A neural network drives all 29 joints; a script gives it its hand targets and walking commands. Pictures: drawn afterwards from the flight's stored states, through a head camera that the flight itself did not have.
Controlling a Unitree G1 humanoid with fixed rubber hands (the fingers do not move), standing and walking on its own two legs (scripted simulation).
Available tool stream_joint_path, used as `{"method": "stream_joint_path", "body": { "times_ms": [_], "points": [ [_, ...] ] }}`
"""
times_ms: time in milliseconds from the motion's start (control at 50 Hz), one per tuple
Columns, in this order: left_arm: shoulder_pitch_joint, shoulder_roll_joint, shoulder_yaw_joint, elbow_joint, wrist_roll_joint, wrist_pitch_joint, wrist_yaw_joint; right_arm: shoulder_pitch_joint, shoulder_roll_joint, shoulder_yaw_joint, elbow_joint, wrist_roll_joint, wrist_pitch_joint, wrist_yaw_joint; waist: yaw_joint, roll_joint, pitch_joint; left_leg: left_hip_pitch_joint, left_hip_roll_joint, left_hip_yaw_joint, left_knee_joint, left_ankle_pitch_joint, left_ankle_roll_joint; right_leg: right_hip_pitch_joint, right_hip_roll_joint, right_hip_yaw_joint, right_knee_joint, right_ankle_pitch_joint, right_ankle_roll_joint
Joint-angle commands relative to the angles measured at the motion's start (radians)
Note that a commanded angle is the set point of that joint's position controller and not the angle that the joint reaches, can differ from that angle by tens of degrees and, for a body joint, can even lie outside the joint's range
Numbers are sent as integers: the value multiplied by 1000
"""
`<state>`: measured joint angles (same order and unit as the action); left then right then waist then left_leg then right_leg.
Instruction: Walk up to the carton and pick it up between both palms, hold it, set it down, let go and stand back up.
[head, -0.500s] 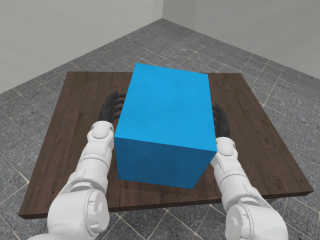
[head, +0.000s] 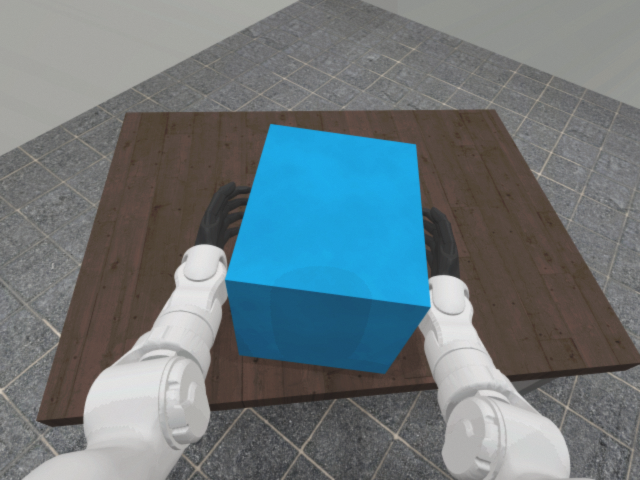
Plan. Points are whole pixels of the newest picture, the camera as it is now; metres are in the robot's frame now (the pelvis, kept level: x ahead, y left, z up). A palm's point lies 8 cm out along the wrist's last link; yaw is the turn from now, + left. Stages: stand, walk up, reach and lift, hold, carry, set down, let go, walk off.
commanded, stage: set down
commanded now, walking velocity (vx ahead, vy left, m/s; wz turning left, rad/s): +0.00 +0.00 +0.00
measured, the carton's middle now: (327, 249) +0.43 +0.00 -0.01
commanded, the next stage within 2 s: none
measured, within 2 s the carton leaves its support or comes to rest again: rests again in 0.44 s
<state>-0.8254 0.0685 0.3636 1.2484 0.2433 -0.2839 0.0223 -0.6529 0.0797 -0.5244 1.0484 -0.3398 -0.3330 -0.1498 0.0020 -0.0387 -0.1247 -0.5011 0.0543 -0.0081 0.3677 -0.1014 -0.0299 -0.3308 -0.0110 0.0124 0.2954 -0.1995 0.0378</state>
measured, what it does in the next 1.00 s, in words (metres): stands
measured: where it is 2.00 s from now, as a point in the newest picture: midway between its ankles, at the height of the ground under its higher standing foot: outside the picture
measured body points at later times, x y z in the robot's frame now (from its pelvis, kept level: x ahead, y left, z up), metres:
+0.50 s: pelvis +0.00 +0.00 -0.01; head +0.10 +0.03 +0.43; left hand +0.42 +0.17 -0.01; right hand +0.40 -0.14 -0.01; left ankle +0.03 +0.13 -0.74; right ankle -0.05 -0.15 -0.74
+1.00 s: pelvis -0.01 +0.01 -0.01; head +0.10 +0.04 +0.42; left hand +0.42 +0.17 -0.02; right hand +0.40 -0.14 -0.01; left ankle +0.03 +0.13 -0.74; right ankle -0.05 -0.14 -0.74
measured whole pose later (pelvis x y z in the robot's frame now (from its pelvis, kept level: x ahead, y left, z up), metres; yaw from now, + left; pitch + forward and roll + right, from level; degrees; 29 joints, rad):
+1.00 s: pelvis -0.01 +0.01 -0.01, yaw -1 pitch +22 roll -2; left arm -0.89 0.10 0.42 1.41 0.25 -0.51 0.04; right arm -0.74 0.07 -0.65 1.18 -0.43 -0.52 -0.15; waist 0.00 -0.03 -0.16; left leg -0.74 0.07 0.01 0.45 -0.10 -0.02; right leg -0.58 -0.01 -0.01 0.40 -0.21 0.04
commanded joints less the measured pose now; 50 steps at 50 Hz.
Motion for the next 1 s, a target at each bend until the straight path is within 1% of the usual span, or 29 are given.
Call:
{"method": "stream_joint_path", "body": {
  "times_ms": [0, 260, 420, 560, 720, 980],
  "points": [
    [-660, -597, -204, -90, 50, -88, -122, -750, 613, 335, -82, -104, -113, 155, 7, 70, -674, 421, -39, 127, 71, 441, -38, 175, 34, -102, 51, 519, -10],
    [-648, -575, -187, -23, 53, -163, -119, -716, 607, 295, 3, -141, -170, 153, 8, 86, -732, 411, -29, 126, 111, 516, -47, 103, 39, -112, 77, 553, -23],
    [-638, -567, -196, 8, 48, -218, -114, -692, 602, 284, 56, -157, -215, 151, 1, 92, -764, 372, -28, 119, 129, 514, -49, 70, 39, -115, 96, 576, -25],
    [-625, -542, -177, 59, 63, -235, -116, -674, 589, 253, 111, -174, -221, 148, 0, 86, -726, 328, -32, 124, 121, 435, -40, 39, 34, -113, 99, 523, -22],
    [-609, -522, -141, 102, 87, -244, -114, -665, 572, 207, 147, -200, -223, 150, 1, 82, -698, 309, -32, 129, 120, 378, -32, -10, 36, -116, 98, 447, -25],
    [-590, -455, -94, 129, 114, -241, -88, -650, 495, 135, 180, -223, -218, 156, 0, 88, -679, 306, -31, 132, 136, 320, -31, -101, 47, -125, 100, 323, -35]
  ]
}}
